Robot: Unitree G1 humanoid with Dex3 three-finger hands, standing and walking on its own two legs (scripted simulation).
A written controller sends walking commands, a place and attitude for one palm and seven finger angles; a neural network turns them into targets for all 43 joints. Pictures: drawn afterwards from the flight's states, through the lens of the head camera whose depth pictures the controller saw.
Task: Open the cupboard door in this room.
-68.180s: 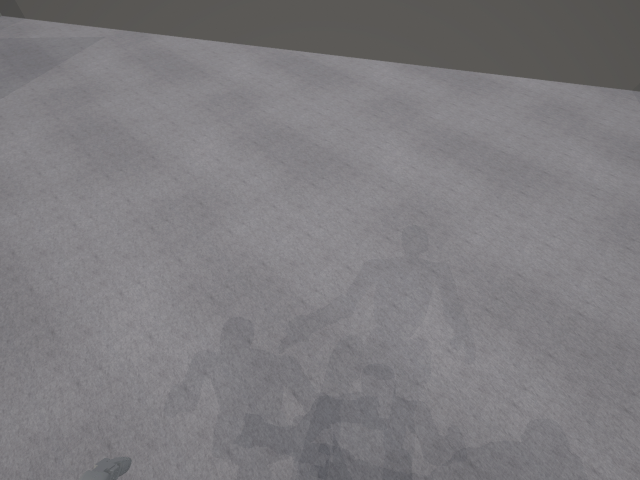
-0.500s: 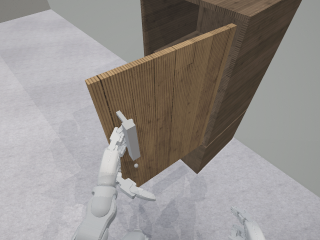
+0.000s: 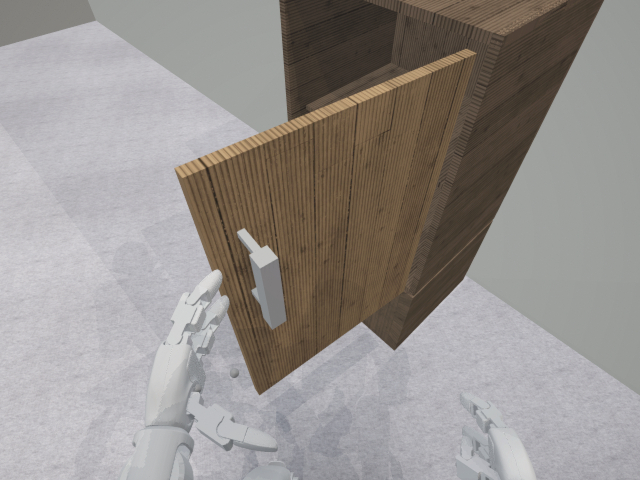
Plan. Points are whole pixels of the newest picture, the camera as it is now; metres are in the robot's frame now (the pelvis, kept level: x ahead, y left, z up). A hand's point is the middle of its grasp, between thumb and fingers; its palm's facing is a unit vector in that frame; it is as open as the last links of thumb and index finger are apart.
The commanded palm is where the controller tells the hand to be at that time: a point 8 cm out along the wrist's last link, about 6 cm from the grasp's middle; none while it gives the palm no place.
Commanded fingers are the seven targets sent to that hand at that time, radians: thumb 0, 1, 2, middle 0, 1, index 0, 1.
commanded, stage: slide the hand sideways off the handle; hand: left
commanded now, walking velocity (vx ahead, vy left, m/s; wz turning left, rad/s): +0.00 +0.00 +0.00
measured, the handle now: (260, 279) +0.34 +0.10 +0.07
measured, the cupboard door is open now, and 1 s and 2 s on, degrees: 83 83 83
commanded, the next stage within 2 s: draw the hand back to the body in 0.54 s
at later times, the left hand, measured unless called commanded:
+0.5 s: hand (200, 400) +0.20 +0.14 +0.06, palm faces +0.03 -1.00 -0.06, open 16.3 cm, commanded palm +0.17 +0.21 +0.06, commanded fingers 0.00 -0.50 0.30 -0.15 -0.30 -0.15 -0.30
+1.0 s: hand (150, 388) +0.19 +0.18 +0.10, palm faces +0.05 -1.00 -0.07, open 16.3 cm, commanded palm +0.16 +0.24 +0.12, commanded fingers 0.00 -0.50 0.30 -0.15 -0.30 -0.15 -0.30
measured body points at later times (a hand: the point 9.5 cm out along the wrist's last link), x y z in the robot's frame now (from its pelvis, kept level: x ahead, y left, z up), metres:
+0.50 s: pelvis +0.01 -0.02 -0.01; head +0.04 -0.03 +0.44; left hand +0.19 +0.20 +0.06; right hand +0.19 -0.25 -0.08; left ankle +0.03 +0.10 -0.68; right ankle +0.00 -0.12 -0.68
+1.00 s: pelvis +0.01 -0.01 +0.01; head +0.01 -0.02 +0.46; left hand +0.18 +0.23 +0.11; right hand +0.19 -0.23 -0.06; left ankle +0.03 +0.10 -0.68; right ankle +0.00 -0.12 -0.68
